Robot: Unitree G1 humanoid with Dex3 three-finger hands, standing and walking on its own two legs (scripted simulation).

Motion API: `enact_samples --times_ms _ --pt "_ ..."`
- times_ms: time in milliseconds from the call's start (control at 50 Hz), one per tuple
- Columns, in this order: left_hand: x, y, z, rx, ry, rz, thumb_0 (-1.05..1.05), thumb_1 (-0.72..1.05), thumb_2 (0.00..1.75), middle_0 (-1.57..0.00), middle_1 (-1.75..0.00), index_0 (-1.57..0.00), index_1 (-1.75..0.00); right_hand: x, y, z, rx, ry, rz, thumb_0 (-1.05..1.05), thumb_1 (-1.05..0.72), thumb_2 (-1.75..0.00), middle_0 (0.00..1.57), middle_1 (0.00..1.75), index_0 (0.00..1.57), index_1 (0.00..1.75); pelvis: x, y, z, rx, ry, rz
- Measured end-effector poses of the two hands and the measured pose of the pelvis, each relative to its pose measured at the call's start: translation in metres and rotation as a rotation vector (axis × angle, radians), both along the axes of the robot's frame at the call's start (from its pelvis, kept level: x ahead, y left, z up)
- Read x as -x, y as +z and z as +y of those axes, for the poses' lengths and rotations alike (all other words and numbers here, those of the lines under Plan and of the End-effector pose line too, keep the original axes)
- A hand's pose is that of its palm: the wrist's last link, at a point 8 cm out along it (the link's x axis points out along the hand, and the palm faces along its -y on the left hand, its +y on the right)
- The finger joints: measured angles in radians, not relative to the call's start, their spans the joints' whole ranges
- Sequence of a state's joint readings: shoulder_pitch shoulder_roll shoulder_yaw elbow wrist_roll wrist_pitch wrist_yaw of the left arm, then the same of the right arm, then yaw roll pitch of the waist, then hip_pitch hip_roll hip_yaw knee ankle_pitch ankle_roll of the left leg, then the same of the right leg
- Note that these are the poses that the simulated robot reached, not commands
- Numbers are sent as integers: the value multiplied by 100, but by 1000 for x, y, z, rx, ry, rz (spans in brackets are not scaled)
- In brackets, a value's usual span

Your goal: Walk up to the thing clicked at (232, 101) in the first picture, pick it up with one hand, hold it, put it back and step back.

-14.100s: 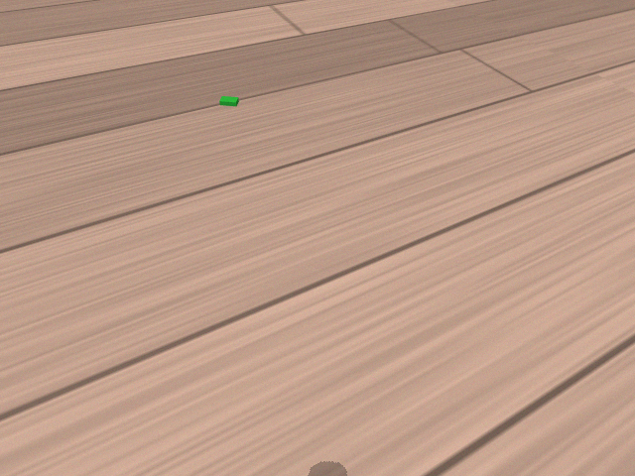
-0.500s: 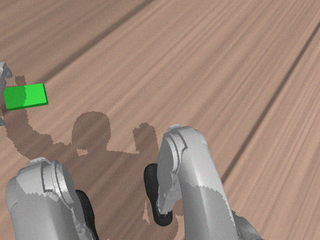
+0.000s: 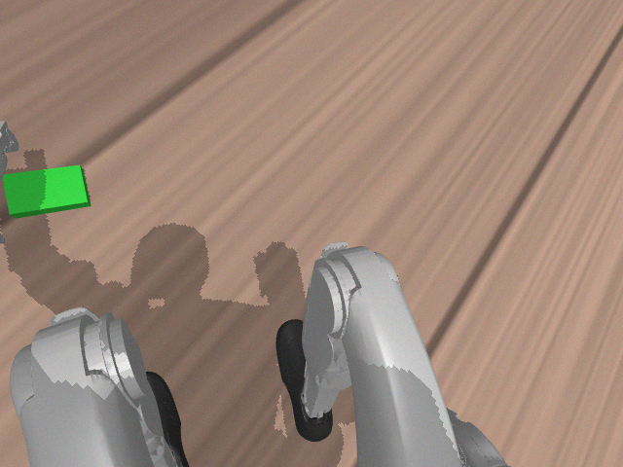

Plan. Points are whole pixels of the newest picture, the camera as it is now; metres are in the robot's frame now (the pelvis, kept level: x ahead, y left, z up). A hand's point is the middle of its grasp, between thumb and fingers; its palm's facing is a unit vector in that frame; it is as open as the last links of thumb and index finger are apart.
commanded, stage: rise first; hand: left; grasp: from above
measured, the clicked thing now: (48, 191) +0.51 +0.25 -0.30
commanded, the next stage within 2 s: approach in 0.24 s
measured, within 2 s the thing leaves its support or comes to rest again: neither
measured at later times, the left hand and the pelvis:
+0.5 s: hand out of the picture +0.47 +0.28 -0.18, palm faces -0.47 -0.04 -0.88, open 12.9 cm; pelvis +0.00 +0.00 +0.00, yaw +0 degrees
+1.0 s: hand (22, 173) +0.50 +0.25 -0.18, palm faces -0.48 -0.07 -0.87, open 13.7 cm; pelvis +0.00 +0.00 +0.00, yaw -1 degrees
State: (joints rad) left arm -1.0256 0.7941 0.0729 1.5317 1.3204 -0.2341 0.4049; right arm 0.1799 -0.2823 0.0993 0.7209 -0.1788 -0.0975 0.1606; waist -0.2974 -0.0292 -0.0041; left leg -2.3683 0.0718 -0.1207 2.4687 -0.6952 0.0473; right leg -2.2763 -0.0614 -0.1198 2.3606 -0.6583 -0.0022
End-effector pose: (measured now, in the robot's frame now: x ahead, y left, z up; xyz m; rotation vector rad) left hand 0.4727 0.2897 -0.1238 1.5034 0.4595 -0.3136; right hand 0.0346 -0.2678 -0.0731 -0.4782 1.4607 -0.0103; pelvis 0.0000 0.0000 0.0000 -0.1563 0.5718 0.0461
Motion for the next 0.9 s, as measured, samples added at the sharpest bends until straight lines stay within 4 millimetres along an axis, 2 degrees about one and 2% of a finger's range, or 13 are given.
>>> enact_samples --times_ms 240,480,580,760,840,900 --pt "2 2 -2 2 -2 10 0 -31 84 -31 -78 -29 -80 2 -1 2 -17 -1 -3 0 -90 -90 20 30 20 30 0 1 -1 -4 2 -3" --pt "-4 4 -4 -4 -11 -4 0 -31 84 -30 -79 -28 -80 1 -2 -2 -13 17 -9 0 -90 -89 20 30 20 30 1 -2 -2 -8 -1 -6" --pt "-16 5 -17 5 -40 -16 0 -33 85 -26 -83 -25 -83 3 -1 -2 -7 19 0 0 -90 -89 20 30 20 30 1 -2 -2 -7 -2 -1" --pt "-48 11 -58 13 -69 -73 0 -37 89 -21 -89 -21 -88 18 7 4 -9 -16 4 0 -89 -88 20 30 20 30 -2 -1 -1 1 -9 13" --pt "-48 10 -64 -4 -38 -62 0 -39 91 -19 -89 -19 -89 29 8 8 -31 -50 13 0 -89 -88 20 30 20 30 -2 1 -2 -2 -14 18" --pt "-42 6 -60 -11 -5 -28 0 -41 92 -18 -90 -18 -90 34 6 10 -53 -62 20 0 -89 -88 20 30 20 30 -1 2 -2 -5 -17 12"
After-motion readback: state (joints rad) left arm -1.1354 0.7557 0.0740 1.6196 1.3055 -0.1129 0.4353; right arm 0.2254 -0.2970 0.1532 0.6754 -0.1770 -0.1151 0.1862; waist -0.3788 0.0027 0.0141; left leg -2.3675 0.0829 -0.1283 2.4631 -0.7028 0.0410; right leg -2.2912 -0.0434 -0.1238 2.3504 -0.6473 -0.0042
